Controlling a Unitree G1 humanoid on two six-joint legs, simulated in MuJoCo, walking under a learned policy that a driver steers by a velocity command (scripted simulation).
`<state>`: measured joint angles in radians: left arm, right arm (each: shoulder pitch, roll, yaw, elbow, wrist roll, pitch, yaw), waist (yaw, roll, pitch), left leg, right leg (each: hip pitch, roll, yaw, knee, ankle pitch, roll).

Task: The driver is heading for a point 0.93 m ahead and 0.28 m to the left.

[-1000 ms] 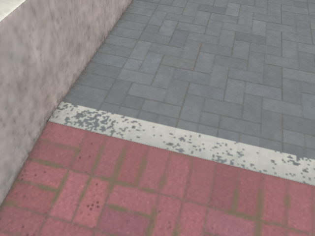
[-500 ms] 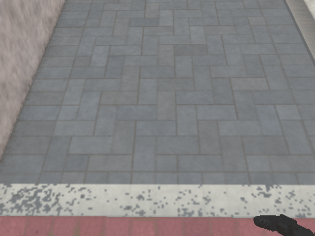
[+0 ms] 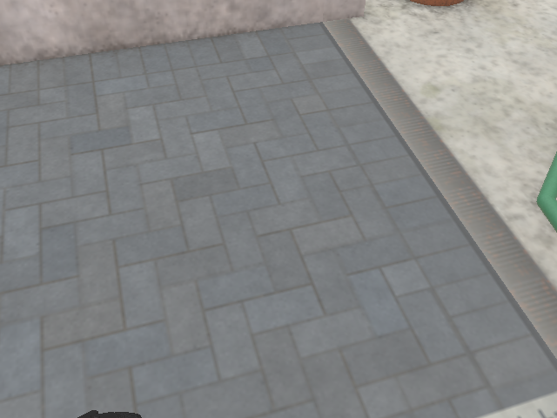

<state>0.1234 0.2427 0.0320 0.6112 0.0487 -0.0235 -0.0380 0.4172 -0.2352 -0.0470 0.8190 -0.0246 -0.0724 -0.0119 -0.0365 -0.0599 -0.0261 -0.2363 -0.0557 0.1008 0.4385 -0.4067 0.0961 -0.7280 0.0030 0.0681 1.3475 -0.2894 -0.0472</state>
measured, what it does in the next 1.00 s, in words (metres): climbs, turning left: right foot, then left foot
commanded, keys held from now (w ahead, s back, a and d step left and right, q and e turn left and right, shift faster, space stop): w+q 0.02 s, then q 0.34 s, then w+q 0.28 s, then q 0.36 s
